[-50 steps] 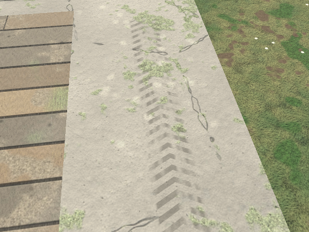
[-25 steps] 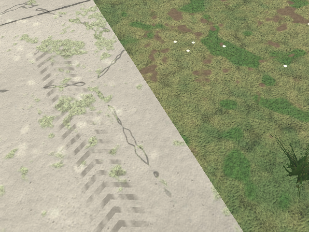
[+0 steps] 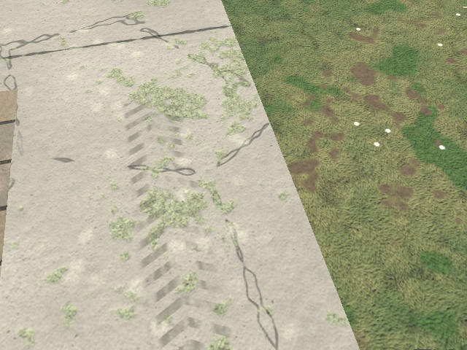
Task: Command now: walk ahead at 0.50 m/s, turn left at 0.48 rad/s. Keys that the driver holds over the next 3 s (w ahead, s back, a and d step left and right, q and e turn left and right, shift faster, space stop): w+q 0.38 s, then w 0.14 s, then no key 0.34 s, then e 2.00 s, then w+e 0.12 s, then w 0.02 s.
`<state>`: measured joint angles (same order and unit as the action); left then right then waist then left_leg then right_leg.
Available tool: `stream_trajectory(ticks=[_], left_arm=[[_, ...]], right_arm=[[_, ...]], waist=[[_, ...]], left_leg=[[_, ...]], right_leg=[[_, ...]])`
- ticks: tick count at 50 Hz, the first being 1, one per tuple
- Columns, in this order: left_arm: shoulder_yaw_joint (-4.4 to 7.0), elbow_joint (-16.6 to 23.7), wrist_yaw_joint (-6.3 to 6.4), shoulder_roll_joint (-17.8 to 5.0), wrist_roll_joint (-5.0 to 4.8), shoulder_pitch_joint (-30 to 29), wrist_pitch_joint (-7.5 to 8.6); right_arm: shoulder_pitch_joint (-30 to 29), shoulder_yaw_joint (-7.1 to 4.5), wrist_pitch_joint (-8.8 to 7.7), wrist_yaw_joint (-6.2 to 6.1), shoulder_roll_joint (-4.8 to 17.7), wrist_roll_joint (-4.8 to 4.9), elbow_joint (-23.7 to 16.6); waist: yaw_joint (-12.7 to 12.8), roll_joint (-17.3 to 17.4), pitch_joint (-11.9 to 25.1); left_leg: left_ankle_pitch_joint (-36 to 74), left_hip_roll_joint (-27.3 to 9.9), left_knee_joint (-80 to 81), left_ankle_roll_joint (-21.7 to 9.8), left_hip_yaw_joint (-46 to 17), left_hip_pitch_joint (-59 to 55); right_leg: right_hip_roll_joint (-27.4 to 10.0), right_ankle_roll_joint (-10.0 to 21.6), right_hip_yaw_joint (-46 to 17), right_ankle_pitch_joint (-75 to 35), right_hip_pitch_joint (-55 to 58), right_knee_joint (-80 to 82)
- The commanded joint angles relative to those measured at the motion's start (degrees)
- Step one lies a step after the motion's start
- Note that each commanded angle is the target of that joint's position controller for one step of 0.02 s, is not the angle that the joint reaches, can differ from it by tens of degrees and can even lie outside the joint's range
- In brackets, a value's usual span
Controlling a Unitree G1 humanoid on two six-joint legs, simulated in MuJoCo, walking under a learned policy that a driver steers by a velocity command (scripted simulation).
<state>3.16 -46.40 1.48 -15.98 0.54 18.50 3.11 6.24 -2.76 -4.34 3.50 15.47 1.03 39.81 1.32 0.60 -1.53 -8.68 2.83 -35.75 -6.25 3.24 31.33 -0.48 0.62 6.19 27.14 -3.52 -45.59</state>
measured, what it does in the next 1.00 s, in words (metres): walks ahead, turning left: right foot, then left foot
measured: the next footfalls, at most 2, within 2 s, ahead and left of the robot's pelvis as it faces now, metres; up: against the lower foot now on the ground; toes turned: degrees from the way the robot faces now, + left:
right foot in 0.44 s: +0.44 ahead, -0.09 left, +0.00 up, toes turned +19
left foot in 0.86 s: +0.51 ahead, +0.18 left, +0.00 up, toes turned +18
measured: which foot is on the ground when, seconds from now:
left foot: down 0.00-0.44, up 0.46-0.84, down 0.86-1.00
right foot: up 0.00-0.42, down 0.44-0.88, up 0.90-1.00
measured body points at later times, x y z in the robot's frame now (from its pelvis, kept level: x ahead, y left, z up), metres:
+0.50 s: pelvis +0.30 -0.02 +0.01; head +0.32 -0.02 +0.46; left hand +0.42 +0.28 -0.06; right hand +0.44 -0.27 -0.10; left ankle +0.12 +0.07 -0.66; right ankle +0.40 -0.10 -0.71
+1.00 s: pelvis +0.44 +0.05 +0.02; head +0.46 +0.07 +0.47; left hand +0.44 +0.33 -0.11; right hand +0.70 -0.12 -0.06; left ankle +0.47 +0.17 -0.71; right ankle +0.43 -0.10 -0.67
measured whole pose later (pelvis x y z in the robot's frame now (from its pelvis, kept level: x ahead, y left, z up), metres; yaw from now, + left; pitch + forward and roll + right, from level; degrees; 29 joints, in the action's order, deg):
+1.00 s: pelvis +0.44 +0.05 +0.02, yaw +17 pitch +2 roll +0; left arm 1.7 -47.7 0.9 -15.6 -0.4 14.1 0.4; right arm 5.5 -1.2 -1.2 -0.3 11.8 -1.2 38.8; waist 2.0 -1.6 -0.7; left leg -8.7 0.5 -28.3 -1.8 1.3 21.5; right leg -0.8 -3.4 -2.4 32.7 -20.4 -50.2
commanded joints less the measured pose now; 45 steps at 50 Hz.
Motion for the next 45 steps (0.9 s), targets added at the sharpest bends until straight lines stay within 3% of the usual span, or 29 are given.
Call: stream_trajectory(ticks=[1, 2, 3, 4, 5, 8, 11, 13, 16, 19, 20, 21, 22, 23, 24, 25, 26, 27, 28, 30, 33, 35, 38, 40, 42, 43, 44, 45], left_arm=[[0.40, 8.0, -1.97, -7.4, -1.52, -1.3, 5.02], [0.30, 10.0, -2.35, -7.8, -2.74, -6.0, 5.74], [0.16, 10.2, -1.99, -7.0, -1.64, -7.5, 5.87], [0.70, 10.2, -1.55, -7.6, -0.29, -7.2, 5.42], [0.93, 10.3, -1.51, -7.5, 0.12, -5.8, 4.63], [0.49, 10.4, -0.86, -5.6, 0.76, -4.7, 2.96], [-0.41, 11.9, -0.62, -3.5, 0.83, -11.0, 2.74], [-0.77, 12.7, -1.00, -2.8, 0.33, -15.4, 3.09], [-0.30, 13.8, -1.83, -4.2, -0.68, -19.4, 3.82], [1.02, 13.7, -2.35, -6.7, -1.03, -17.7, 4.69], [1.48, 12.7, -2.35, -7.2, -1.02, -14.2, 4.99], [2.21, 11.5, -2.09, -8.4, -0.36, -9.2, 5.31], [2.97, 10.9, -1.66, -11.1, 0.73, -1.2, 5.51], [4.43, 8.0, -1.95, -16.0, 1.30, 5.1, 4.74], [3.60, 7.9, -2.41, -11.3, -0.47, 5.9, 4.52], [2.63, 8.3, -2.26, -7.8, -0.84, 3.5, 4.24], [2.11, 8.7, -2.21, -6.8, -0.33, 0.8, 3.80], [1.64, 8.5, -2.25, -5.8, 0.03, -1.6, 3.57], [1.08, 8.5, -2.25, -4.8, 0.45, -3.1, 3.66], [0.68, 7.3, -2.53, -4.1, 0.29, -4.0, 3.92], [1.33, 5.5, -2.10, -7.2, -0.15, -5.1, 3.35], [1.61, 4.4, -1.64, -8.5, -0.58, -4.7, 2.35], [1.41, 2.6, -1.40, -8.5, -1.14, -2.6, 1.34], [1.33, 2.0, -1.31, -8.5, -1.54, -3.0, 0.91], [0.90, 1.4, -1.22, -7.4, -1.87, -3.2, 0.71], [0.32, 1.2, -1.21, -5.9, -0.86, -1.4, 1.12], [-0.87, 0.9, -1.57, -2.7, 0.65, 3.7, 1.78], [-1.85, -0.1, -1.45, -0.7, 0.17, 5.5, 1.26]], right_arm=[[19.5, -3.98, -0.08, -1.27, 11.9, -0.08, -0.7], [16.1, -3.37, -0.04, -1.58, 9.7, -0.05, -1.2], [12.0, -2.89, 0.01, -1.52, 8.7, 0.07, -2.2], [9.0, -2.49, 0.00, -1.65, 7.4, -0.17, -3.3], [7.6, -2.25, 0.10, -1.81, 7.0, -0.65, -4.2], [7.5, -2.65, -0.16, -2.58, 8.4, -0.51, -3.8], [9.3, -3.07, 0.36, -3.59, 9.8, 0.16, -2.9], [11.2, -3.07, 0.97, -3.97, 9.8, 0.54, -2.3], [13.9, -3.13, 1.68, -4.16, 10.0, 0.74, -1.5], [13.5, -3.14, 2.08, -4.36, 9.7, 0.56, -1.6], [12.3, -2.95, 2.15, -4.37, 9.1, 0.36, -1.8], [12.1, -2.30, 1.95, -4.25, 7.1, 0.02, -2.1], [12.1, -1.03, 1.57, -3.98, 3.9, -0.76, -3.0], [20.8, 0.02, 0.94, -3.95, 0.8, 0.65, -3.6], [21.1, -0.56, 0.65, -4.01, 5.4, 1.16, -2.3], [14.8, -1.44, 0.72, -3.93, 8.7, 1.04, -2.8], [10.4, -1.39, 0.74, -3.99, 8.4, 0.24, -3.9], [7.2, -1.43, 0.51, -3.93, 7.6, -0.56, -4.9], [7.2, -1.56, 0.55, -3.74, 6.9, -0.83, -5.1], [9.3, -1.04, 1.00, -3.57, 4.4, -0.79, -4.2], [7.9, 0.12, 1.46, -3.70, 1.6, -1.23, -4.1], [5.9, 0.33, 1.63, -3.49, 1.5, -1.03, -3.8], [1.8, -0.10, 1.81, -3.16, 2.7, -0.95, -4.6], [0.7, -0.49, 1.62, -2.92, 3.3, -1.17, -5.1], [3.2, -1.20, 1.33, -3.04, 4.2, -1.78, -4.1], [4.7, -1.93, 1.27, -3.61, 7.2, -2.30, -4.2], [5.8, -2.19, 1.69, -4.26, 9.5, -3.38, -5.0], [6.7, -1.06, 2.43, -4.39, 4.9, -3.25, -4.4]], waist=[[-8.9, 7.4, 23.2], [-7.9, 3.7, 14.4], [-4.9, -2.6, 8.3], [-2.7, -2.9, 6.1], [-1.0, -1.2, 5.0], [0.3, 0.8, 3.6], [-1.9, 2.3, 2.8], [-4.1, 3.7, 3.2], [-5.8, 5.0, 3.6], [-4.0, 6.8, 3.7], [-1.9, 7.5, 4.4], [0.5, 7.1, 7.3], [3.9, 2.2, 14.3], [1.1, -17.1, 20.6], [2.4, -15.5, 17.9], [3.9, -9.0, 10.1], [3.3, -4.6, 6.2], [2.3, -3.5, 2.0], [0.5, -4.3, 1.5], [-1.6, -6.0, 3.0], [-2.0, -6.6, 5.4], [-1.1, -7.3, 6.9], [0.4, -7.3, 6.9], [0.0, -7.2, 6.3], [-1.7, -5.7, 6.8], [-1.5, -2.4, 8.9], [0.6, 5.8, 13.8], [-0.6, 11.2, 17.7]], left_leg=[[-7.3, -20.6, 16.8, -16.9, -47.2, -54.6], [-6.2, -18.7, 17.7, -14.1, -38.7, -46.0], [0.0, -16.4, 18.8, -12.5, -32.8, -35.7], [6.1, -14.6, 19.8, -11.9, -28.9, -28.8], [9.5, -13.0, 21.2, -11.8, -26.7, -24.1], [18.3, -10.6, 22.5, -11.9, -21.0, -16.9], [16.7, -7.0, 21.5, -9.0, -16.6, -13.8], [12.6, -5.7, 19.9, -7.2, -16.5, -14.0], [7.4, -7.5, 17.1, -6.3, -21.3, -17.8], [4.7, -9.8, 12.5, -4.8, -27.5, -22.6], [6.0, -9.6, 10.2, -3.9, -27.4, -23.0], [9.4, -7.3, 4.9, -2.3, -25.5, -21.9], [4.3, -4.3, -9.3, -0.2, -21.1, -16.5], [-17.8, 4.0, -28.0, 3.9, -13.1, 3.6], [-23.8, 0.9, -36.7, 4.6, -14.6, 12.2], [-18.7, -1.1, -39.5, 4.7, -14.8, 14.8], [-14.7, -2.9, -38.6, 4.8, -12.6, 13.8], [-12.5, -3.9, -35.6, 5.1, -11.9, 12.8], [-11.9, -5.2, -33.2, 5.5, -11.1, 9.6], [-13.0, -5.5, -27.0, 6.7, -8.7, 4.9], [-7.6, -5.2, -15.2, 8.1, -5.9, -0.3], [-0.1, -4.4, -8.2, 8.2, -4.6, -5.2], [4.9, -3.4, -1.6, 7.3, -4.6, -7.8], [5.2, -3.1, 3.0, 5.8, -4.7, -9.7], [12.3, -2.2, 11.7, 3.6, -4.0, -17.1], [28.7, -7.1, 11.6, 1.6, -8.5, -24.2], [47.1, -17.0, 7.0, -4.1, -17.1, -36.8], [46.3, -23.0, 8.1, -10.1, -22.6, -37.7]], right_leg=[[2.3, 0.2, -15.3, 3.0, -41.7, -39.4], [-0.3, 1.2, -13.8, -2.2, -43.6, -35.3], [-2.6, 1.0, -12.7, -5.1, -41.5, -29.8], [-4.3, 0.3, -12.3, -7.1, -37.6, -25.1], [-5.1, -0.4, -12.2, -8.0, -34.2, -23.2], [-5.2, -3.3, -9.9, -11.0, -32.0, -15.5], [-3.3, -4.8, -8.5, -22.1, -30.0, -2.3], [-1.1, -4.9, -8.2, -28.9, -27.1, 6.6], [0.8, -4.5, -9.2, -30.1, -25.2, 13.4], [1.2, -2.1, -10.7, -24.3, -22.1, 17.6], [1.0, -0.7, -9.7, -24.6, -18.2, 19.6], [-0.4, 1.3, -9.8, -25.1, -10.1, 20.7], [-9.2, 5.4, -18.1, -23.0, 3.1, 19.9], [-20.7, 15.5, -43.7, -11.5, 21.4, 23.9], [-22.9, 16.2, -53.1, 1.1, 21.4, 27.8], [-20.4, 13.8, -45.1, 1.6, 15.1, 28.5], [-17.8, 12.2, -37.7, -4.6, 8.8, 28.9], [-15.7, 12.2, -32.4, -16.7, 2.7, 29.6], [-14.0, 11.6, -27.5, -28.9, -1.0, 29.7], [-12.1, 11.7, -20.6, -48.3, -3.9, 29.1], [-11.1, 12.1, -14.1, -59.0, -6.0, 29.3], [-10.0, 11.2, -11.1, -58.0, -7.1, 29.4], [-10.5, 10.1, -10.9, -52.6, -5.2, 28.0], [-11.1, 9.3, -12.0, -48.5, -4.5, 25.6], [-8.7, 6.7, -12.0, -41.7, -5.3, 21.0], [-5.9, 3.8, -10.4, -35.8, -8.0, 16.6], [-1.7, 0.6, -8.4, -16.6, -17.2, 9.0], [-1.2, -1.8, -8.9, 2.9, -19.8, 3.2]])
Over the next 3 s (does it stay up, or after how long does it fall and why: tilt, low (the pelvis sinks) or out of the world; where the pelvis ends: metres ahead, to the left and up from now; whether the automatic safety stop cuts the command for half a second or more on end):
stays up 0.47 -0.01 0.03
